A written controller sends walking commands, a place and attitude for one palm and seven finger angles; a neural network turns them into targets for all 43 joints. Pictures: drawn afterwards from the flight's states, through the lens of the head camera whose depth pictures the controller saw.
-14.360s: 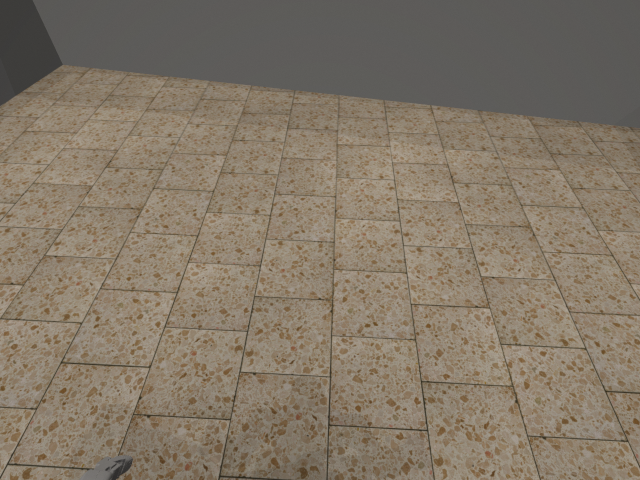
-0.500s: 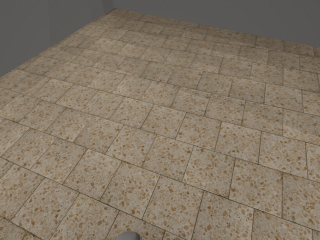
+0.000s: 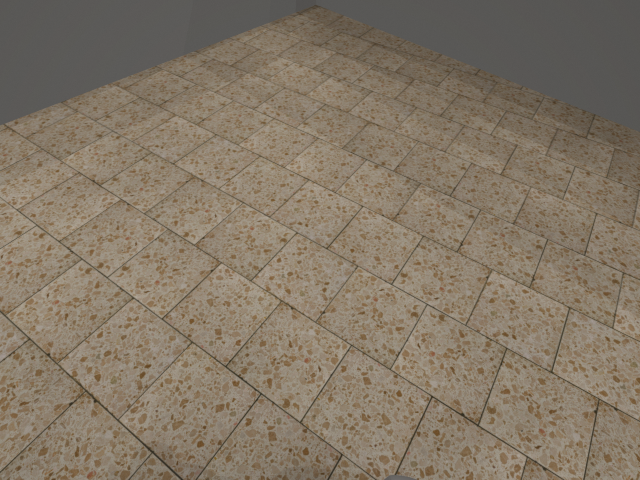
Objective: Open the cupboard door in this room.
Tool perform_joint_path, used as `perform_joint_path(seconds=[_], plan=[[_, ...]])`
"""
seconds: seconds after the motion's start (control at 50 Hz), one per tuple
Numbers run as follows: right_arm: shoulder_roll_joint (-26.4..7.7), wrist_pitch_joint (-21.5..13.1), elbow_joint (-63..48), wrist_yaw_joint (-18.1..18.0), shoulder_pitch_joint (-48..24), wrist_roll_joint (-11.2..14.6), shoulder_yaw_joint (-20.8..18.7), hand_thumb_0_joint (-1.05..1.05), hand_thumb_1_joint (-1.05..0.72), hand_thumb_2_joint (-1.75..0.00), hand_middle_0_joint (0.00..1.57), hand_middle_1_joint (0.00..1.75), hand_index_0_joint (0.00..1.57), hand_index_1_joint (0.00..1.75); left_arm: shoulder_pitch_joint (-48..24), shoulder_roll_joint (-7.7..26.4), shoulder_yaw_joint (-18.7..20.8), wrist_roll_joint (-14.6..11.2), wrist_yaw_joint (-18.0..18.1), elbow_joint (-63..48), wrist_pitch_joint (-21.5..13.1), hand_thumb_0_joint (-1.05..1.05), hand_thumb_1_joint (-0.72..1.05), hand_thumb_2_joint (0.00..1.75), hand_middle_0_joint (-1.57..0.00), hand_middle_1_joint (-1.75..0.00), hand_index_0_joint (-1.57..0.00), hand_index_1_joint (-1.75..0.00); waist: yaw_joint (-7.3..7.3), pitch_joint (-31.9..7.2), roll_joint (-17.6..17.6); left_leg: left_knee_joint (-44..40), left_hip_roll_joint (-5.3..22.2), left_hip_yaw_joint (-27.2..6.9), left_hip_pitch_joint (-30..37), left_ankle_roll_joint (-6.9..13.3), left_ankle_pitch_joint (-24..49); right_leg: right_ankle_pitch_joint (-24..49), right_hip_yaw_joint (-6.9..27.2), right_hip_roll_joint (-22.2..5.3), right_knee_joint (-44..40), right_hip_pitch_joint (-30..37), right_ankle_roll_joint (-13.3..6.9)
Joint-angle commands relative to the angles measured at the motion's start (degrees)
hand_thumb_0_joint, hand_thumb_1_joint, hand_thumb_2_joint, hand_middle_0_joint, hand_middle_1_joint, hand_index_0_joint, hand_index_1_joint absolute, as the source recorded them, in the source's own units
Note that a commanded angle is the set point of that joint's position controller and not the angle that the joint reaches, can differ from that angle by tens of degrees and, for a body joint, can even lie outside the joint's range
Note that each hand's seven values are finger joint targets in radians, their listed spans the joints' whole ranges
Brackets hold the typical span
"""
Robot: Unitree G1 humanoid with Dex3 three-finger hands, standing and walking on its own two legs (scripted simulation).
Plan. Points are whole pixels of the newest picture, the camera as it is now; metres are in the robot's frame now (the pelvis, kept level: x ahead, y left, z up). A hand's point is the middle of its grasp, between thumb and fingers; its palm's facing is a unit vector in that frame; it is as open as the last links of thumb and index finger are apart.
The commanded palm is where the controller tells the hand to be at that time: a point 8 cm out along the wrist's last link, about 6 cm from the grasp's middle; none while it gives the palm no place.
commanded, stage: turn or walk to find it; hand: left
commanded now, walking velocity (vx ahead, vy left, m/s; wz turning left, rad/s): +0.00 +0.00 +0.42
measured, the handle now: out of the picture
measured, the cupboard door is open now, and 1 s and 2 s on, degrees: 0 0 0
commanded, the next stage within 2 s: none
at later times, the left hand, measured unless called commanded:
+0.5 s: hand out of the picture -0.03 +0.16 -0.16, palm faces +0.27 -0.93 -0.25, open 7.4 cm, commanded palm none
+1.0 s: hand out of the picture -0.09 +0.23 -0.16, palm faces +0.43 -0.86 -0.25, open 7.4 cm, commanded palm none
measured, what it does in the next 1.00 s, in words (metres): steps on the spot, turning left: right foot, then left foot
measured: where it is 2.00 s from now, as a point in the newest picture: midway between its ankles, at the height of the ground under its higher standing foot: outside the picture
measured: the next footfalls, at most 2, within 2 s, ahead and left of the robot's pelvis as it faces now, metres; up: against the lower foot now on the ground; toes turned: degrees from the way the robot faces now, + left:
right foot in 0.14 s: +0.04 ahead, -0.14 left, +0.00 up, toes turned +0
left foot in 0.62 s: -0.06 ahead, +0.11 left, +0.00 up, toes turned +22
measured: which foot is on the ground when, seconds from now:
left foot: down 0.00-0.14, up 0.16-0.60, down 0.62-1.00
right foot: up 0.00-0.12, down 0.14-0.62, up 0.64-1.00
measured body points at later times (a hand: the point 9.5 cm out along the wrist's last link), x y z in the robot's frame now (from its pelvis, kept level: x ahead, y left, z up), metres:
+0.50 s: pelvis -0.04 -0.04 +0.00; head -0.01 -0.04 +0.45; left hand -0.04 +0.21 -0.14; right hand +0.06 -0.28 -0.16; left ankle -0.09 +0.11 -0.69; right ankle +0.00 -0.14 -0.74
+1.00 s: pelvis -0.08 +0.00 +0.00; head -0.06 +0.02 +0.45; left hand -0.11 +0.27 -0.14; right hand +0.07 -0.20 -0.14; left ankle -0.10 +0.09 -0.74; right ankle -0.04 -0.15 -0.68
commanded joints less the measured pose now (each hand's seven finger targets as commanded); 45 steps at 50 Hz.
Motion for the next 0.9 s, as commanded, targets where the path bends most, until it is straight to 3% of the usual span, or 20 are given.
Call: perform_joint_path(seconds=[0.0,0.08,0.1,0.12,0.14,0.16,0.18,0.22,0.26,0.46,0.5,0.54,0.56,0.58,0.6,0.62,0.64,0.68,0.72,0.88], plan=[[-12.35,-0.4,-2.81,-0.53,2.84,-0.24,-3.82,0.0,-0.9,-0.9,0.2,0.3,0.2,0.3,-1.75,3.08,0.44,-0.31,0.25,-5.35,-1.83,0.0,0.9,0.9,-0.2,-0.3,-0.2,-0.3,-2.25,-4.72,9.98,-5.56,14.42,-16.23,4.24,7.98,21.84,-1.7,-0.37,1.43,-9.13,0.36,-0.69],[-11.67,-0.16,-3.62,-0.32,1.17,0.24,-4.09,0.0,-0.9,-0.9,0.2,0.3,0.2,0.3,4.11,3.89,0.74,-0.55,0.45,-3.99,-2.94,0.0,0.9,0.9,-0.2,-0.3,-0.2,-0.3,0.83,-7.43,8.14,0.08,10.68,-16.42,-2.92,4.83,18.44,11.0,-1.63,2.57,-28.96,15.03,-1.35],[-9.78,-0.25,-3.81,-0.07,1.5,0.63,-3.93,0.0,-0.9,-0.9,0.2,0.3,0.2,0.3,5.92,6.06,1.21,-0.16,0.66,-3.69,-3.56,0.0,0.9,0.9,-0.2,-0.3,-0.2,-0.3,1.49,-8.5,2.62,4.04,7.19,-13.48,-8.62,1.68,10.36,15.06,1.82,-1.72,-34.99,22.38,-2.28],[-6.04,-0.28,-4.76,0.29,1.97,1.03,-3.29,0.0,-0.9,-0.9,0.2,0.3,0.2,0.3,7.14,11.32,2.26,0.73,1.18,-3.59,-4.05,0.0,0.9,0.9,-0.2,-0.3,-0.2,-0.3,2.18,-8.8,-12.5,15.24,-0.42,-5.01,-19.35,-2.39,-7.19,18.19,15.43,-15.31,-37.84,28.67,-6.87],[-7.23,0.04,-5.95,0.07,-0.23,0.59,-3.64,0.0,-0.9,-0.9,0.2,0.3,0.2,0.3,7.12,12.89,2.41,0.56,1.21,-4.44,-3.9,0.0,0.9,0.9,-0.2,-0.3,-0.2,-0.3,3.07,-6.59,-14.84,26.93,-1.7,-2.87,-20.54,-3.35,-21.42,24.62,20.92,-23.5,-38.76,21.58,-13.2],[-8.47,0.8,-5.11,0.18,0.05,0.33,-4.13,0.0,-0.9,-0.9,0.2,0.3,0.2,0.3,4.19,11.01,2.27,0.33,1.39,-5.13,-3.77,0.0,0.9,0.9,-0.2,-0.3,-0.2,-0.3,1.71,-4.79,-9.45,35.27,0.17,-5.23,-19.06,-3.08,-19.01,19.87,16.82,-21.8,-39.43,15.77,-14.96],[-8.26,1.43,-3.78,0.45,1.58,0.06,-4.28,0.0,-0.9,-0.9,0.2,0.3,0.2,0.3,0.51,9.29,2.29,0.22,1.52,-6.07,-3.84,0.0,0.9,0.9,-0.2,-0.3,-0.2,-0.3,0.13,-2.21,-11.6,39.51,1.33,-5.54,-19.45,-3.17,-16.47,14.06,14.29,-19.36,-40.76,11.84,-14.07],[-7.69,1.9,-1.76,1.01,4.04,-0.05,-4.36,0.0,-0.9,-0.9,0.2,0.3,0.2,0.3,-3.33,6.72,1.35,0.11,1.39,-7.09,-3.72,0.0,0.9,0.9,-0.2,-0.3,-0.2,-0.3,-2.14,-0.29,-6.91,43.61,2.6,-3.48,-18.72,-3.89,-11.07,14.51,7.45,-15.04,-39.22,10.11,-11.82],[-6.67,2.0,-1.08,1.26,5.63,-0.08,-3.94,0.0,-0.9,-0.9,0.2,0.3,0.2,0.3,-2.14,5.96,1.01,0.29,1.19,-7.03,-4.18,0.0,0.9,0.9,-0.2,-0.3,-0.2,-0.3,-2.02,-1.42,-8.06,43.57,2.45,-1.82,-18.66,-4.87,-8.17,18.48,2.57,-12.72,-38.07,12.3,-10.56],[-5.36,1.12,-2.58,1.1,-1.3,0.73,-2.52,0.0,-0.9,-0.9,0.2,0.3,0.2,0.3,5.55,9.91,2.27,1.11,0.94,-3.49,-3.66,0.0,0.9,0.9,-0.2,-0.3,-0.2,-0.3,2.46,-3.71,-10.89,21.6,3.39,3.94,-12.09,-5.45,-14.71,28.23,0.28,-16.41,-34.01,18.29,-13.46],[-5.44,0.74,-2.45,0.93,0.1,0.91,-2.37,0.0,-0.9,-0.9,0.2,0.3,0.2,0.3,4.81,10.58,2.54,1.1,0.88,-3.28,-3.45,0.0,0.9,0.9,-0.2,-0.3,-0.2,-0.3,1.58,-5.02,-11.29,16.54,3.07,5.02,-8.8,-4.98,-13.72,28.88,-0.29,-16.77,-32.17,17.84,-13.15],[-5.67,0.21,-1.63,0.83,3.33,0.85,-2.38,0.0,-0.9,-0.9,0.2,0.3,0.2,0.3,3.33,10.33,2.58,0.79,0.77,-3.2,-3.11,0.0,0.9,0.9,-0.2,-0.3,-0.2,-0.3,-0.37,-6.26,-9.86,6.54,2.58,6.23,-2.42,-4.56,-6.53,26.93,-3.33,-15.56,-27.64,15.62,-10.31],[-6.95,-0.31,-1.12,0.9,5.22,0.79,-2.58,0.0,-0.9,-0.9,0.2,0.3,0.2,0.3,3.27,9.52,2.49,0.33,0.67,-3.29,-2.76,0.0,0.9,0.9,-0.2,-0.3,-0.2,-0.3,-1.63,-7.71,-6.31,-1.3,3.17,5.04,3.79,-3.92,0.54,23.8,-5.55,-14.09,-22.69,11.95,-7.6],[-11.41,-1.01,-1.17,0.75,6.71,0.51,-3.51,0.0,-0.9,-0.9,0.2,0.3,0.2,0.3,4.13,6.86,2.05,-0.22,0.52,-4.09,-2.27,0.0,0.9,0.9,-0.2,-0.3,-0.2,-0.3,-2.64,-8.78,6.1,-7.04,11.52,-6.53,10.67,-0.93,6.11,12.34,-8.4,-8.88,-12.35,2.62,-4.08],[-16.49,-0.97,-1.45,0.33,8.12,0.27,-4.72,0.0,-0.9,-0.9,0.2,0.3,0.2,0.3,2.18,3.07,0.84,-0.15,0.19,-6.11,-1.91,0.0,0.9,0.9,-0.2,-0.3,-0.2,-0.3,-3.74,-6.73,20.23,-9.56,23.42,-21.17,11.94,4.76,21.7,-11.21,-7.95,-2.37,-1.76,-9.44,-0.64],[-17.0,-0.37,-0.88,0.19,8.95,0.35,-4.65,0.0,-0.9,-0.9,0.2,0.3,0.2,0.3,-0.68,4.47,0.69,0.25,0.38,-6.43,-1.24,0.0,0.9,0.9,-0.2,-0.3,-0.2,-0.3,-4.45,-5.67,14.41,-9.0,25.16,-18.01,7.05,6.96,21.06,-10.46,-2.9,-3.08,3.6,-7.02,-1.62],[-14.86,-0.65,-0.74,-0.41,7.05,0.07,-4.1,0.0,-0.9,-0.9,0.2,0.3,0.2,0.3,-1.8,4.08,0.96,0.46,0.58,-5.63,-0.72,0.0,0.9,0.9,-0.2,-0.3,-0.2,-0.3,-3.98,-3.99,16.62,-10.61,21.79,-16.46,3.23,6.11,17.56,-8.06,-0.53,-3.41,5.48,-6.64,-1.59],[-12.58,-0.52,-2.25,-0.94,1.21,-0.02,-3.18,0.0,-0.9,-0.9,0.2,0.3,0.2,0.3,-1.73,5.16,1.51,0.24,-0.08,-4.21,-0.69,0.0,0.9,0.9,-0.2,-0.3,-0.2,-0.3,-1.88,-0.68,14.14,-10.34,17.53,-13.41,0.73,5.95,12.29,-1.55,0.67,-2.7,9.25,-7.72,-1.51],[-11.6,-1.1,-2.73,-0.97,0.2,0.27,-2.8,0.0,-0.9,-0.9,0.2,0.3,0.2,0.3,0.88,4.9,1.46,0.28,-0.61,-2.78,-1.23,0.0,0.9,0.9,-0.2,-0.3,-0.2,-0.3,-0.57,-2.66,10.1,-9.17,14.95,-10.55,4.04,5.58,15.94,2.31,0.05,-1.77,9.96,-7.88,-0.98],[-11.19,-1.27,-2.0,-0.84,5.29,0.3,-3.41,0.0,-0.9,-0.9,0.2,0.3,0.2,0.3,-1.79,4.48,1.01,0.1,0.17,-4.03,-1.41,0.0,0.9,0.9,-0.2,-0.3,-0.2,-0.3,-2.25,-5.31,7.55,-8.26,15.16,-14.34,8.99,7.47,20.67,1.87,1.41,-0.9,5.02,-7.75,0.47]])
